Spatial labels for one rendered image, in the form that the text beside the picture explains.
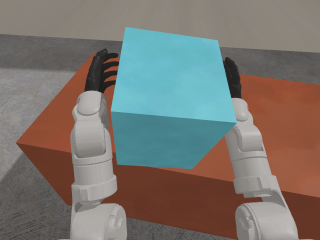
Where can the right robot hand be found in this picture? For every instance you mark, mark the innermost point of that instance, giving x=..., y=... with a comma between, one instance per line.
x=233, y=78

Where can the carton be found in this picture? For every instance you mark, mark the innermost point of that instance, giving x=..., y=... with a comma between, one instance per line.
x=171, y=103

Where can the robot left upper arm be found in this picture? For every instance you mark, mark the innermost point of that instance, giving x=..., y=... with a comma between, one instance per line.
x=103, y=221

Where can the left robot forearm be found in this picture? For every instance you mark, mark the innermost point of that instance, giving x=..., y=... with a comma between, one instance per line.
x=91, y=151

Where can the left robot hand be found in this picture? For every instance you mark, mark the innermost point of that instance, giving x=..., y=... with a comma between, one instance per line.
x=96, y=75

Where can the pedestal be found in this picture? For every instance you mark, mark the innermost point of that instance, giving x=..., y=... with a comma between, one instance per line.
x=202, y=199

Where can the right robot forearm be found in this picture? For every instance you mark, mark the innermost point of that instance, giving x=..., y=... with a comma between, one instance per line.
x=253, y=177

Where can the robot right upper arm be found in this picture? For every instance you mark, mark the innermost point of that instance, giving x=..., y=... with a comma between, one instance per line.
x=266, y=220

